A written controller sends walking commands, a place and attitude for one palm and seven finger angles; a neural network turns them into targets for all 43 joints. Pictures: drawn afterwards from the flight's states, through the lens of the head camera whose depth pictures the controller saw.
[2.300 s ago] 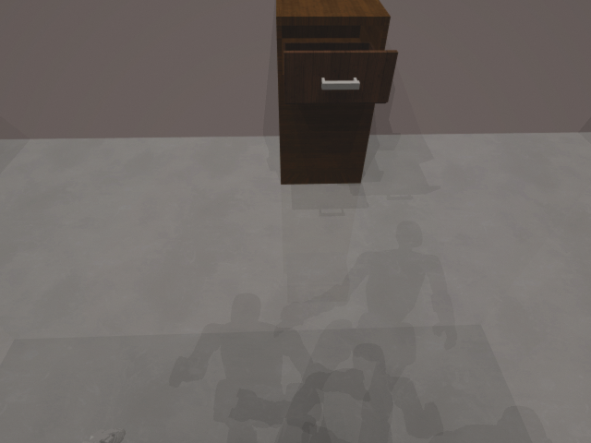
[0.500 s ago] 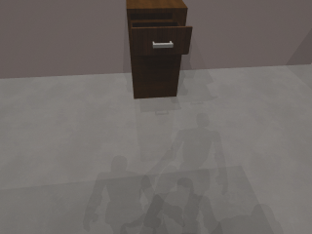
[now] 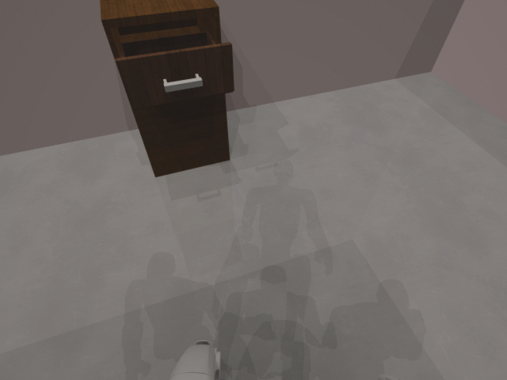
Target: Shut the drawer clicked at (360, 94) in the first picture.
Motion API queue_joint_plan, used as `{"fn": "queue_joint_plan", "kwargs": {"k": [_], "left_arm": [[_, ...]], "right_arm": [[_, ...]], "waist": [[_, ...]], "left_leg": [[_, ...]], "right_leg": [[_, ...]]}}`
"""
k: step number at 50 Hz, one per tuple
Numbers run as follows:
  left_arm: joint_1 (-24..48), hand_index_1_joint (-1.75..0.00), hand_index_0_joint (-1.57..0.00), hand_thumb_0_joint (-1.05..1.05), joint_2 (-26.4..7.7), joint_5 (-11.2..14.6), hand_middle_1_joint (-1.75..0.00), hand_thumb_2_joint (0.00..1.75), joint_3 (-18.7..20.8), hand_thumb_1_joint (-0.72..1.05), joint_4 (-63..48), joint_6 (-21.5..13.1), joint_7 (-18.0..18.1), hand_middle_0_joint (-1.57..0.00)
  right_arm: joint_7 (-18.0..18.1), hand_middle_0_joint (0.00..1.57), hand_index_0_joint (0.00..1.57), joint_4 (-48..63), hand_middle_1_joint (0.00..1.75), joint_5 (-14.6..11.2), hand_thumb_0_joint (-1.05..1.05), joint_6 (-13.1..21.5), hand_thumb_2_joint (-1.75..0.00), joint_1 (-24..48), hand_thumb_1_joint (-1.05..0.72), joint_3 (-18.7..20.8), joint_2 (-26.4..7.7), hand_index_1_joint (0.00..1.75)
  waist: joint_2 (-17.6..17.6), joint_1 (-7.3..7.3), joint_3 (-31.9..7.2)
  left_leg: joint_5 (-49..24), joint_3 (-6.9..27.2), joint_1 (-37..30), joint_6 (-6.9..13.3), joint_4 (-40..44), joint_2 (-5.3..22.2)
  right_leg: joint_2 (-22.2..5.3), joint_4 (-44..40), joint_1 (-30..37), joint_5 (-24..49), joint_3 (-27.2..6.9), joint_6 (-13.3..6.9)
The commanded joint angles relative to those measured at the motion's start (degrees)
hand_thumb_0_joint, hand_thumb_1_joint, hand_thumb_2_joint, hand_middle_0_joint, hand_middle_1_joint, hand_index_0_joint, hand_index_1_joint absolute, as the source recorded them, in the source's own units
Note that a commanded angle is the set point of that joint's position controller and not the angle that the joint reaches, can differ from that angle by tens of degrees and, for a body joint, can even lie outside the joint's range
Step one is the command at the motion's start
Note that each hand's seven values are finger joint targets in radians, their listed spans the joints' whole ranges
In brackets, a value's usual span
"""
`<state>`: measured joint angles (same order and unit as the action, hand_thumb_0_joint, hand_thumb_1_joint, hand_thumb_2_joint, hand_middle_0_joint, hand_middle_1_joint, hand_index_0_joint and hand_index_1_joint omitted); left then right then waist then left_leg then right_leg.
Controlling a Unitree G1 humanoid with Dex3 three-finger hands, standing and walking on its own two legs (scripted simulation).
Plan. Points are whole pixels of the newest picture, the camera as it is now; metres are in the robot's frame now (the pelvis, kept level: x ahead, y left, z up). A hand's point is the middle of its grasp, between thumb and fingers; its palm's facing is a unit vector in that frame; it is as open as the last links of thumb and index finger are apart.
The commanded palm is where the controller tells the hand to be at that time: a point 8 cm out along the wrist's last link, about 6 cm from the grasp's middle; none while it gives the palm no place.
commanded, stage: walk to a spot facing it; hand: left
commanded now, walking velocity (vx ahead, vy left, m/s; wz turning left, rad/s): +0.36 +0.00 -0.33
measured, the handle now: (182, 81) +1.01 +0.34 -0.08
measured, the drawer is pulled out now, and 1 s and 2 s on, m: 0.26 0.26 0.26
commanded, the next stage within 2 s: turn to face it in 1.08 s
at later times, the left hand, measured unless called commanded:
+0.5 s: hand (147, 287) +0.32 +0.27 -0.17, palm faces -0.18 -0.97 -0.18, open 7.4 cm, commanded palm none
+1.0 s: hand (244, 208) +0.56 +0.08 -0.18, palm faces -0.47 -0.86 -0.19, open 7.3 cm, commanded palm none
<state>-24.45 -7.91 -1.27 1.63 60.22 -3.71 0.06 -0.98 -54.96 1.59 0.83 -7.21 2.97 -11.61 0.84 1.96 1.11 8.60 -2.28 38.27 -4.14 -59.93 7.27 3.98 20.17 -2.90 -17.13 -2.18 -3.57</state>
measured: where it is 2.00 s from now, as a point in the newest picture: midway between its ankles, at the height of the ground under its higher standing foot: (289, 306)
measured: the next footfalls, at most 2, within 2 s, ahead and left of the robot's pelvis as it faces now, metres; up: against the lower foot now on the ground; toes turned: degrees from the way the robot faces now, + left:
left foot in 0.18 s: +0.23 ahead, +0.15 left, +0.00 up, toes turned +2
right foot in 0.86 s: +0.42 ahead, -0.13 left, +0.00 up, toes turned -35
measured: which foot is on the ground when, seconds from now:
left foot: up 0.00-0.16, down 0.18-0.86, up 0.88-1.00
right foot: down 0.00-0.18, up 0.20-0.84, down 0.86-1.00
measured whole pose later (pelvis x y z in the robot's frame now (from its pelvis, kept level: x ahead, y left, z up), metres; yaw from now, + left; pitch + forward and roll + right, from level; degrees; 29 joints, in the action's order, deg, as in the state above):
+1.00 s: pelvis +0.38 -0.04 -0.02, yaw -31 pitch -1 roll +0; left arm -10.6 -10.5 -0.3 4.1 55.1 -2.5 0.1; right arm 0.8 -58.4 1.2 1.0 -18.1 2.5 -8.3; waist -0.4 -1.5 4.6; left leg 21.4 -3.8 25.3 -2.9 -77.0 9.4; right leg 3.3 33.7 -18.1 -14.7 6.6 -6.0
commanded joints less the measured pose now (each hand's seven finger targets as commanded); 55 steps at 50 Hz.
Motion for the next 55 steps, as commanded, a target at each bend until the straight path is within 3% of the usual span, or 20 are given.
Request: {"fn": "queue_joint_plan", "kwargs": {"k": [1, 4, 7, 8, 9, 10, 13, 17, 26, 35, 38, 40, 41, 42, 43, 44, 45, 47, 50, 55], "left_arm": [[-4.8, -0.30, -0.20, 0.00, -10.5, -0.4, -0.30, 0.90, 2.4, 0.90, -1.8, -0.9, 1.3, -0.20], [-4.2, -0.30, -0.20, 0.00, -11.1, -0.4, -0.30, 0.90, 2.5, 0.90, -1.8, -0.4, 1.5, -0.20], [-0.9, -0.30, -0.20, 0.00, -12.0, 0.1, -0.30, 0.90, 3.4, 0.90, -2.7, -0.5, 1.4, -0.20], [-2.5, -0.30, -0.20, 0.00, -9.5, 0.9, -0.30, 0.90, 3.4, 0.90, -3.3, -0.4, 0.8, -0.20], [-5.2, -0.30, -0.20, 0.00, -6.6, 1.3, -0.30, 0.90, 2.9, 0.90, -4.0, -0.4, 0.0, -0.20], [-1.4, -0.30, -0.20, 0.00, -8.1, 0.8, -0.30, 0.90, 2.8, 0.90, -5.2, -0.2, 0.2, -0.20], [4.3, -0.30, -0.20, 0.00, -6.7, -0.4, -0.30, 0.90, 3.4, 0.90, -4.9, 1.1, -1.2, -0.20], [0.7, -0.30, -0.20, 0.00, -3.9, -0.8, -0.30, 0.90, 3.4, 0.90, -3.7, 4.1, -1.8, -0.20], [12.7, -0.30, -0.20, 0.00, -4.5, -0.8, -0.30, 0.90, 3.6, 0.90, -7.8, 5.4, -2.5, -0.20], [26.2, -0.30, -0.20, 0.00, -3.6, -0.2, -0.30, 0.90, 2.3, 0.90, -12.5, 4.3, -3.0, -0.20], [21.4, -0.30, -0.20, 0.00, -3.9, -0.3, -0.30, 0.90, 2.5, 0.90, -11.5, 3.4, -2.8, -0.20], [11.4, -0.30, -0.20, 0.00, -6.2, -0.6, -0.30, 0.90, 3.3, 0.90, -8.6, 2.6, -2.2, -0.20], [3.9, -0.30, -0.20, 0.00, -8.8, -0.7, -0.30, 0.90, 4.3, 0.90, -6.4, 1.8, -2.1, -0.20], [-2.5, -0.30, -0.20, 0.00, -14.8, -0.7, -0.30, 0.90, 5.7, 0.90, -5.1, 1.2, -1.5, -0.20], [-5.1, -0.30, -0.20, 0.00, -19.8, 0.7, -0.30, 0.90, 6.6, 0.90, -4.6, 1.2, -0.7, -0.20], [-3.5, -0.30, -0.20, 0.00, -20.0, 1.4, -0.30, 0.90, 6.9, 0.90, -4.8, 1.7, 0.0, -0.20], [1.1, -0.30, -0.20, 0.00, -16.4, 1.3, -0.30, 0.90, 6.0, 0.90, -5.8, 1.6, 0.3, -0.20], [7.0, -0.30, -0.20, 0.00, -12.6, 0.9, -0.30, 0.90, 4.4, 0.90, -6.9, 0.8, 0.5, -0.20], [9.9, -0.30, -0.20, 0.00, -10.6, -0.2, -0.30, 0.90, 3.6, 0.90, -6.6, -0.3, 0.7, -0.20], [7.1, -0.30, -0.20, 0.00, -10.3, -0.1, -0.30, 0.90, 3.4, 0.90, -5.7, -0.5, 0.2, -0.20]], "right_arm": [[-0.5, 0.20, 0.20, 7.1, 0.30, -0.5, 0.00, 1.8, -0.90, 8.5, -0.90, 0.4, -2.4, 0.30], [-0.6, 0.20, 0.20, 7.6, 0.30, -0.7, 0.00, 2.4, -0.90, 8.9, -0.90, 0.2, -1.9, 0.30], [1.1, 0.20, 0.20, 2.1, 0.30, -0.4, 0.00, 3.4, -0.90, -9.7, -0.90, 1.4, -5.7, 0.30], [1.8, 0.20, 0.20, -0.1, 0.30, 0.3, 0.00, 3.6, -0.90, -18.5, -0.90, 2.9, -12.2, 0.30], [1.9, 0.20, 0.20, -1.0, 0.30, 0.4, 0.00, 3.6, -0.90, -23.0, -0.90, 3.7, -16.8, 0.30], [1.9, 0.20, 0.20, -0.2, 0.30, -0.5, 0.00, 2.9, -0.90, -20.2, -0.90, 3.2, -15.6, 0.30], [2.1, 0.20, 0.20, 1.2, 0.30, -0.2, 0.00, 4.0, -0.90, -9.8, -0.90, 0.7, -5.3, 0.30], [2.4, 0.20, 0.20, -0.2, 0.30, -0.7, 0.00, 5.2, -0.90, -10.1, -0.90, 0.1, -2.5, 0.30], [3.0, 0.20, 0.20, -3.4, 0.30, -1.0, 0.00, 5.5, -0.90, -19.6, -0.90, 0.0, -3.3, 0.30], [2.9, 0.20, 0.20, -6.4, 0.30, 0.2, 0.00, 4.1, -0.90, -26.3, -0.90, 0.1, -4.3, 0.30], [2.8, 0.20, 0.20, -5.7, 0.30, 0.2, 0.00, 3.8, -0.90, -24.7, -0.90, 0.7, -6.1, 0.30], [2.4, 0.20, 0.20, -4.2, 0.30, -0.2, 0.00, 3.5, -0.90, -22.2, -0.90, 1.3, -8.0, 0.30], [2.0, 0.20, 0.20, -2.9, 0.30, -0.6, 0.00, 3.4, -0.90, -20.4, -0.90, 1.2, -8.4, 0.30], [1.3, 0.20, 0.20, -1.1, 0.30, -1.6, 0.00, 3.4, -0.90, -20.4, -0.90, 0.9, -5.5, 0.30], [1.6, 0.20, 0.20, 1.3, 0.30, -2.0, 0.00, 3.7, -0.90, -18.3, -0.90, 0.5, -2.2, 0.30], [2.0, 0.20, 0.20, 2.5, 0.30, -1.8, 0.00, 3.5, -0.90, -13.0, -0.90, 0.9, -3.4, 0.30], [1.8, 0.20, 0.20, 2.8, 0.30, -1.3, 0.00, 3.5, -0.90, -11.6, -0.90, 1.2, -3.2, 0.30], [1.9, 0.20, 0.20, 1.9, 0.30, -0.5, 0.00, 2.1, -0.90, -10.7, -0.90, 0.9, -2.2, 0.30], [1.7, 0.20, 0.20, 0.5, 0.30, -0.1, 0.00, 0.6, -0.90, -15.1, -0.90, 0.8, -0.4, 0.30], [0.7, 0.20, 0.20, 3.5, 0.30, 0.0, 0.00, 0.6, -0.90, -7.1, -0.90, 0.6, -0.9, 0.30]], "waist": [[-6.4, 1.54, 5.2], [-8.2, 1.54, 5.0], [-6.9, -6.54, -4.3], [4.3, -9.35, -11.8], [18.0, -8.15, -16.7], [11.2, -7.90, -11.6], [5.5, -2.82, 3.3], [7.0, 0.71, 2.6], [2.9, -1.63, 5.9], [4.2, -6.11, 9.4], [6.2, -3.42, 5.1], [7.2, 1.10, -1.8], [6.0, 4.97, -6.3], [-4.0, 7.29, -13.8], [-12.1, 6.05, -18.6], [-5.1, 6.01, -14.3], [-2.2, 4.05, -7.3], [0.5, -0.33, -0.4], [-1.7, -4.82, 1.2], [-7.9, -2.97, 1.1]], "left_leg": [[0.6, -1.3, 3.1, 0.8, 9.8, -0.2], [2.7, -3.0, -6.5, 2.5, 19.1, -2.8], [-0.9, -2.6, -34.2, 4.8, 30.3, -5.0], [-1.5, 9.6, -49.3, 7.7, 31.3, 6.5], [-1.5, 30.9, -55.9, 13.2, 39.4, 22.5], [5.8, 33.7, -47.7, 15.7, 43.6, 23.8], [8.8, 15.9, -27.4, 10.9, 48.0, 15.8], [0.4, 0.2, -22.8, 7.4, 48.8, 10.6], [-13.6, -5.9, -35.9, 5.9, 49.0, 11.7], [-23.0, -12.1, -45.0, 10.6, 45.9, 14.8], [-45.3, -17.1, -46.9, 9.7, 36.4, 14.3], [-54.6, -19.2, -44.4, 7.7, 22.0, 13.1], [-47.3, -19.9, -35.4, 5.6, 9.5, 12.1], [-12.9, -18.4, -17.3, 2.9, -8.6, 6.3], [25.6, -11.2, -2.0, 0.1, -26.7, -3.0], [23.0, -2.2, 1.0, 1.7, -28.8, -0.8], [15.6, -0.6, 0.9, 2.1, -26.1, 1.7], [11.6, 1.1, -3.7, 1.6, -20.2, 4.2], [9.7, 0.3, -9.2, 0.9, -10.9, 3.2], [3.3, -0.9, -6.7, 0.0, 2.7, 1.8]], "right_leg": [[-15.8, -5.5, 1.1, 25.8, -11.2, -6.8], [-15.1, -3.1, -0.4, 32.1, -11.2, -5.6], [-11.0, 15.9, -7.4, 38.5, -8.0, -2.6], [-5.5, 30.9, -17.1, 20.5, -3.6, -0.3], [0.7, 50.8, -29.3, -14.9, 1.4, 2.0], [-3.2, 57.0, -31.4, -14.7, -2.5, 1.1], [-9.1, 58.3, -32.3, -1.7, -0.7, 2.2], [-9.6, 54.6, -29.8, 5.8, 0.9, 3.5], [-10.8, 46.0, -44.1, 13.6, 2.9, 5.1], [-9.3, 25.4, -41.2, 5.5, 10.1, 2.2], [-4.6, 20.2, -31.6, 1.4, 14.0, -0.6], [-1.0, 16.5, -17.7, 0.8, 16.2, -2.6], [-1.3, 12.0, -2.6, 6.5, 14.9, -3.7], [-14.5, 10.2, 16.0, 12.6, -4.6, -9.5], [-28.0, 4.4, 23.9, 29.0, -30.9, -16.2], [-28.3, 1.1, 19.5, 29.0, -28.2, -17.0], [-24.8, 0.2, 10.9, 28.0, -20.6, -13.7], [-22.0, -3.2, -6.6, 21.3, -14.7, -10.4], [-17.3, -4.9, -16.0, 22.0, -6.7, -8.0], [-13.9, -4.9, -13.3, 19.9, -5.0, -7.2]]}}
